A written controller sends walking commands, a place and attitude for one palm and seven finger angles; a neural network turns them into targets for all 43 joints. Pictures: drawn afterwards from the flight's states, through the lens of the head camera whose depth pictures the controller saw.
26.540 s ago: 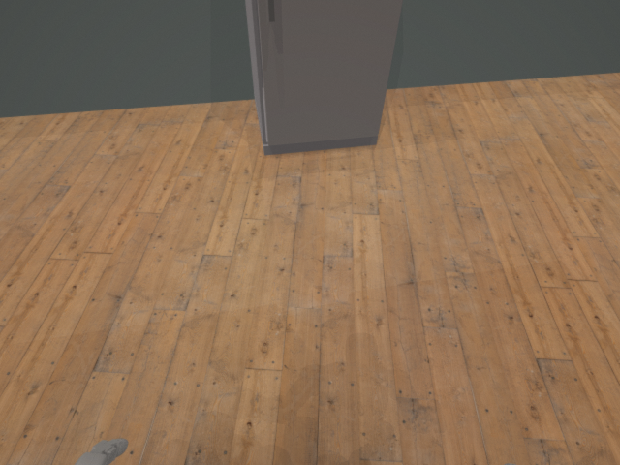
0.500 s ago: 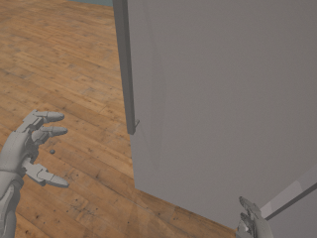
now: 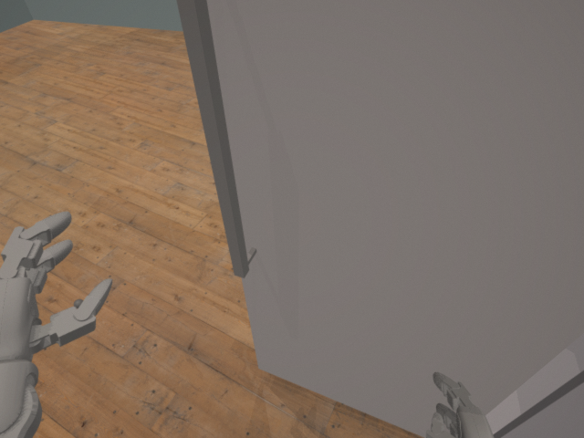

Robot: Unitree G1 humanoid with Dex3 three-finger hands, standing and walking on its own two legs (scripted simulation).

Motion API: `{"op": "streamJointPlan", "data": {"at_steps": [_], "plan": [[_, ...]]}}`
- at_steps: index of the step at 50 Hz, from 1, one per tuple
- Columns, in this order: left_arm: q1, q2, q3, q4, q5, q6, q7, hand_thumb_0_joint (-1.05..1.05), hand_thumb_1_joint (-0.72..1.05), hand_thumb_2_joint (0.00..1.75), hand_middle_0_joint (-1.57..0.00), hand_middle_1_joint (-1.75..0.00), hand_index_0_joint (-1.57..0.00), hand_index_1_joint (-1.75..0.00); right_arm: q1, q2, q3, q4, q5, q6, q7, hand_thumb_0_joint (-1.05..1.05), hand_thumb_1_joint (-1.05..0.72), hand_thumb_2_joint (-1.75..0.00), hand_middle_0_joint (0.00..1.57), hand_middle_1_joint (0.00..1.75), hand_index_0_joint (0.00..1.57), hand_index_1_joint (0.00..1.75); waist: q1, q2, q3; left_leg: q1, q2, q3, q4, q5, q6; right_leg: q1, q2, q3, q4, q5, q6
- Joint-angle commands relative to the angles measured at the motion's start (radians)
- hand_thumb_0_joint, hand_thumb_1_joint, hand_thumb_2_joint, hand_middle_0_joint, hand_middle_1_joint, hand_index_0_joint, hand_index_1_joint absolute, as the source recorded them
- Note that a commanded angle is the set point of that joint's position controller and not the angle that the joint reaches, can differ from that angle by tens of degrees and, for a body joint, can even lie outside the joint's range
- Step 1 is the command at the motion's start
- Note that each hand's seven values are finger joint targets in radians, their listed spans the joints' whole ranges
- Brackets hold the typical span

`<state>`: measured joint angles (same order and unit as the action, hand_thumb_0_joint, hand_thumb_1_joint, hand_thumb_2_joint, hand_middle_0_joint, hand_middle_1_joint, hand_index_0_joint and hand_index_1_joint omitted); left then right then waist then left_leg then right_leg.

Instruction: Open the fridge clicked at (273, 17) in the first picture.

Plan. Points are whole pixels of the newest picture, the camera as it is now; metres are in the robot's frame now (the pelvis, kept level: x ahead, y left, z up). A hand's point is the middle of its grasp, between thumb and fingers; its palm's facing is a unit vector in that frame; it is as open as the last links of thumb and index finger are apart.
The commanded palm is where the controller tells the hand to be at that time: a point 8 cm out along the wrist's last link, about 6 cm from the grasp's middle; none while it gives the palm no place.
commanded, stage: draw the hand back to the body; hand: left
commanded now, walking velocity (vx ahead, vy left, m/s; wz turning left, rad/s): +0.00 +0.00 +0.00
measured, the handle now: (229, 158) +0.44 +0.16 +0.18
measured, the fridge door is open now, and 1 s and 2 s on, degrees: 82 82 82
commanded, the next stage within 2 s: step back with the hand held close in 0.48 s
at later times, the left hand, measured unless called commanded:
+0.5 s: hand (75, 318) +0.18 +0.25 +0.16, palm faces +0.47 -0.80 -0.37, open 7.4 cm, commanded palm +0.13 +0.28 +0.17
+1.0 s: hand (39, 338) +0.16 +0.28 +0.15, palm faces +0.37 -0.80 -0.48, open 7.4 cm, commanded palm +0.09 +0.31 +0.18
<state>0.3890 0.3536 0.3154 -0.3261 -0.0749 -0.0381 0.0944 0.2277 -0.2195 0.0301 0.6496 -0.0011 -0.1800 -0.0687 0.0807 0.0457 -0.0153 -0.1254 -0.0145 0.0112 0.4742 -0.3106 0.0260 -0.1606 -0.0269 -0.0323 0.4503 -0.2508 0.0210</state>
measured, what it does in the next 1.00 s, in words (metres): shifts its weight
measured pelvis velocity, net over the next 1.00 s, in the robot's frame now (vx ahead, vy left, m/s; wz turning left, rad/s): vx -0.05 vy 0.02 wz -0.03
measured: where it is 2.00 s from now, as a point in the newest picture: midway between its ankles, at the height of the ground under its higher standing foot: outside the picture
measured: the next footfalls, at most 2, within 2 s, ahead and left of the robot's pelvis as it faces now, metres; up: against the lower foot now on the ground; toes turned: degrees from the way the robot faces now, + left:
right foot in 1.80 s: -0.22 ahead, -0.12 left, +0.00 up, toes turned +2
left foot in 1.96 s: -0.08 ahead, +0.09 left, +0.00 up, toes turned +0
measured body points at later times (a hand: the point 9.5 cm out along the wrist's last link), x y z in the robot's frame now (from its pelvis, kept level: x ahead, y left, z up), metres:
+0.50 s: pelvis -0.01 -0.02 +0.00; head -0.03 -0.04 +0.45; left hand +0.15 +0.29 +0.18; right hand +0.18 -0.23 -0.08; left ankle -0.03 +0.10 -0.74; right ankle +0.00 -0.13 -0.74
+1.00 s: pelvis -0.05 +0.02 +0.00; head -0.03 +0.04 +0.45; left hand +0.13 +0.32 +0.18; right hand +0.12 -0.23 -0.07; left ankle -0.03 +0.10 -0.74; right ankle +0.00 -0.13 -0.74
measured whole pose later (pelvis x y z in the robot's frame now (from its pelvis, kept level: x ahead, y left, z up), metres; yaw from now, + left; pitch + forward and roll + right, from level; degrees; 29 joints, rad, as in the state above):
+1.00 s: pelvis -0.05 +0.02 +0.00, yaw -2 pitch -1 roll -1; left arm 0.53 0.44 0.42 -0.50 -0.04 -0.18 0.12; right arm 0.20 -0.21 0.00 0.54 0.00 -0.04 -0.08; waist 0.02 -0.04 0.05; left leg -0.26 -0.03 0.05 0.51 -0.25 0.06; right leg -0.30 -0.04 0.01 0.47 -0.16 0.04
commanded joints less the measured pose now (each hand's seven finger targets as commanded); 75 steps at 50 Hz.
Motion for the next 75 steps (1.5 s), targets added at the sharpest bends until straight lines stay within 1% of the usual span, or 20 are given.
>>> {"op": "streamJointPlan", "data": {"at_steps": [1,13,20,25,30,31,32,35,40,44,49,52,57,60,64,66,69,72,73,75], "plan": [[-0.065,0.22,0.161,-0.273,0.0,-0.07,0.018,0.0,0.75,0.83,-0.21,-0.38,-0.21,-0.38,-0.12,-0.101,-0.042,-0.163,-0.001,-0.043,-0.011,0.0,-0.9,-0.9,0.2,0.3,0.2,0.3,0.009,0.049,-0.111,-0.003,0.037,-0.001,-0.064,0.465,-0.029,0.107,0.005,-0.004,-0.042,0.311,-0.036],[-0.048,0.197,0.147,-0.223,-0.002,-0.069,0.01,0.0,0.9,0.9,-0.2,-0.3,-0.2,-0.3,-0.133,-0.107,-0.051,-0.155,-0.004,-0.019,-0.023,0.0,-0.9,-0.9,0.2,0.3,0.2,0.3,0.005,-0.03,-0.048,-0.009,0.03,0.016,-0.09,0.327,0.002,0.09,0.005,0.0,-0.088,0.251,-0.026],[-0.088,0.222,0.161,-0.283,0.004,-0.085,0.02,0.0,0.9,0.9,-0.2,-0.3,-0.2,-0.3,-0.147,-0.094,-0.045,-0.154,-0.009,-0.035,-0.026,0.0,-0.9,-0.9,0.2,0.3,0.2,0.3,0.009,0.042,-0.085,0.014,0.02,0.019,-0.094,0.314,0.002,0.11,0.002,0.007,-0.093,0.245,-0.027],[-0.086,0.203,0.15,-0.22,-0.002,-0.078,0.013,0.0,0.9,0.9,-0.2,-0.3,-0.2,-0.3,-0.156,-0.095,-0.044,-0.148,-0.006,-0.031,-0.027,0.0,-0.9,-0.9,0.2,0.3,0.2,0.3,0.003,-0.026,-0.003,-0.01,0.026,0.017,-0.112,0.241,0.005,0.072,0.007,0.006,-0.123,0.16,-0.022],[-0.151,0.17,0.098,-0.303,0.001,-0.097,0.006,0.0,0.9,0.9,-0.2,-0.3,-0.2,-0.3,-0.173,-0.093,-0.041,-0.157,-0.007,-0.04,-0.022,0.0,-0.9,-0.9,0.2,0.3,0.2,0.3,0.002,0.03,-0.036,0.015,0.021,0.015,-0.123,0.211,0.006,0.08,0.005,0.011,-0.129,0.121,-0.023],[-0.277,0.32,0.248,-0.377,0.015,-0.152,0.031,0.0,0.9,0.9,-0.2,-0.3,-0.2,-0.3,-0.171,-0.121,-0.036,-0.201,0.003,-0.015,-0.02,0.0,-0.9,-0.9,0.2,0.3,0.2,0.3,-0.041,0.002,0.035,-0.064,0.031,-0.003,-0.078,0.138,0.02,-0.018,-0.04,0.144,-0.195,0.131,-0.027],[-0.13,0.219,0.182,-0.253,0.016,-0.158,0.025,0.0,0.9,0.9,-0.2,-0.3,-0.2,-0.3,-0.16,-0.108,-0.037,-0.168,-0.006,0.005,-0.02,0.0,-0.9,-0.9,0.2,0.3,0.2,0.3,-0.046,-0.068,0.026,-0.059,0.026,-0.016,-0.051,0.119,0.02,-0.04,-0.069,0.15,-0.206,0.114,-0.037],[-0.019,0.181,0.149,-0.233,0.027,-0.159,0.023,0.0,0.9,0.9,-0.2,-0.3,-0.2,-0.3,-0.145,-0.109,-0.046,-0.185,-0.01,0.043,-0.012,0.0,-0.9,-0.9,0.2,0.3,0.2,0.3,-0.048,-0.119,-0.014,-0.071,0.029,-0.019,-0.02,0.158,0.013,-0.048,-0.102,0.148,-0.192,0.164,-0.048],[0.089,0.218,0.202,-0.313,0.026,-0.184,0.039,0.0,0.9,0.9,-0.2,-0.3,-0.2,-0.3,-0.143,-0.12,-0.065,-0.23,-0.004,0.085,-0.018,0.0,-0.9,-0.9,0.2,0.3,0.2,0.3,-0.051,-0.018,-0.143,-0.083,0.067,-0.037,-0.07,0.332,0.01,0.039,-0.061,0.085,-0.062,0.33,-0.026],[0.109,0.255,0.244,-0.384,0.028,-0.199,0.048,0.0,0.9,0.9,-0.2,-0.3,-0.2,-0.3,-0.147,-0.119,-0.071,-0.261,0.0,0.097,-0.024,0.0,-0.9,-0.9,0.2,0.3,0.2,0.3,-0.045,0.005,-0.163,-0.146,0.095,-0.068,-0.092,0.376,0.019,0.086,-0.027,0.061,0.024,0.383,-0.011],[0.108,0.242,0.252,-0.408,0.042,-0.215,0.052,0.0,0.9,0.9,-0.2,-0.3,-0.2,-0.3,-0.135,-0.131,-0.079,-0.277,-0.002,0.083,-0.026,0.0,-0.9,-0.9,0.2,0.3,0.2,0.3,-0.043,0.074,-0.135,-0.333,0.134,-0.103,-0.138,0.229,0.05,0.171,0.001,0.061,0.152,0.381,0.0],[0.087,0.217,0.244,-0.392,0.051,-0.223,0.053,0.0,0.9,0.9,-0.2,-0.3,-0.2,-0.3,-0.119,-0.141,-0.083,-0.273,0.0,0.07,-0.021,0.0,-0.9,-0.9,0.2,0.3,0.2,0.3,-0.049,0.096,-0.092,-0.469,0.162,-0.126,-0.172,0.024,0.074,0.192,0.013,0.064,0.225,0.282,0.001],[0.034,0.199,0.237,-0.336,0.067,-0.246,0.052,0.0,0.9,0.9,-0.2,-0.3,-0.2,-0.3,-0.099,-0.147,-0.085,-0.258,0.004,0.056,-0.019,0.0,-0.9,-0.9,0.2,0.3,0.2,0.3,-0.067,-0.001,0.007,-0.629,0.134,-0.139,-0.135,-0.345,0.088,0.131,-0.011,0.141,0.192,0.128,-0.013],[-0.017,0.209,0.232,-0.359,0.069,-0.27,0.051,0.0,0.9,0.9,-0.2,-0.3,-0.2,-0.3,-0.094,-0.14,-0.084,-0.251,-0.001,0.043,-0.016,0.0,-0.9,-0.9,0.2,0.3,0.2,0.3,-0.079,-0.033,0.001,-0.519,0.1,-0.142,-0.078,-0.294,0.073,0.003,-0.032,0.183,0.123,0.103,-0.028],[-0.06,0.199,0.238,-0.412,0.086,-0.294,0.05,0.0,0.9,0.9,-0.2,-0.3,-0.2,-0.3,-0.108,-0.149,-0.083,-0.25,-0.002,0.019,-0.019,0.0,-0.9,-0.9,0.2,0.3,0.2,0.3,-0.064,0.154,-0.047,-0.654,0.209,-0.241,-0.234,-0.413,0.116,0.167,0.059,0.067,0.373,0.123,0.011],[-0.061,0.209,0.252,-0.423,0.091,-0.304,0.052,0.0,0.9,0.9,-0.2,-0.3,-0.2,-0.3,-0.101,-0.143,-0.084,-0.244,-0.01,0.007,-0.015,0.0,-0.9,-0.9,0.2,0.3,0.2,0.3,-0.056,0.179,-0.059,-0.67,0.242,-0.253,-0.226,-0.357,0.134,0.196,0.065,0.059,0.413,0.089,0.015],[-0.017,0.205,0.252,-0.41,0.087,-0.311,0.045,0.0,0.9,0.9,-0.2,-0.3,-0.2,-0.3,-0.085,-0.136,-0.088,-0.243,-0.003,-0.004,-0.002,0.0,-0.9,-0.9,0.2,0.3,0.2,0.3,-0.059,0.042,-0.049,-0.599,0.178,-0.193,-0.094,-0.264,0.102,0.146,0.043,0.104,0.256,0.141,-0.008],[-0.028,0.231,0.235,-0.379,0.061,-0.315,0.043,0.0,0.9,0.9,-0.2,-0.3,-0.2,-0.3,-0.088,-0.109,-0.081,-0.221,-0.008,0.006,0.011,0.0,-0.9,-0.9,0.2,0.3,0.2,0.3,-0.084,-0.133,-0.029,-0.362,0.039,-0.08,0.146,-0.12,0.004,-0.17,-0.148,0.36,-0.013,0.151,-0.105],[-0.037,0.239,0.232,-0.385,0.06,-0.319,0.045,0.0,0.9,0.9,-0.2,-0.3,-0.2,-0.3,-0.085,-0.1,-0.082,-0.203,-0.011,0.012,0.013,0.0,-0.9,-0.9,0.2,0.3,0.2,0.3,-0.09,-0.113,-0.058,-0.258,0.035,-0.062,0.163,-0.011,-0.017,-0.214,-0.177,0.345,-0.015,0.251,-0.118],[-0.008,0.254,0.245,-0.401,0.053,-0.313,0.051,0.0,0.9,0.9,-0.2,-0.3,-0.2,-0.3,-0.099,-0.107,-0.089,-0.21,-0.008,0.02,0.009,0.0,-0.9,-0.9,0.2,0.3,0.2,0.3,-0.085,-0.098,-0.122,-0.189,0.051,-0.073,0.145,0.074,-0.014,-0.229,-0.136,0.291,0.015,0.232,-0.094]]}}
